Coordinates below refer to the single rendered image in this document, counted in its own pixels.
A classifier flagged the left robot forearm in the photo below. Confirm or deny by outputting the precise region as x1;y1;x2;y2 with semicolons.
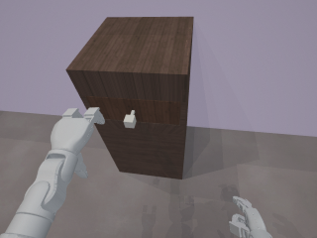
0;149;78;238

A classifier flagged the handle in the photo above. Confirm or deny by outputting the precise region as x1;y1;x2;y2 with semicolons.
123;110;137;129

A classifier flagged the cabinet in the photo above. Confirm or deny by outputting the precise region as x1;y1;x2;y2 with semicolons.
66;16;194;179

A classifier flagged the drawer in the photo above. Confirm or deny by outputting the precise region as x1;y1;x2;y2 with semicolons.
85;95;181;125

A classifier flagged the robot left hand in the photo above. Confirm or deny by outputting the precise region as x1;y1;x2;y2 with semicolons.
51;107;105;179

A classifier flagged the robot right hand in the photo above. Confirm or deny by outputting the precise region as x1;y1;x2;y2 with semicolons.
229;196;266;238

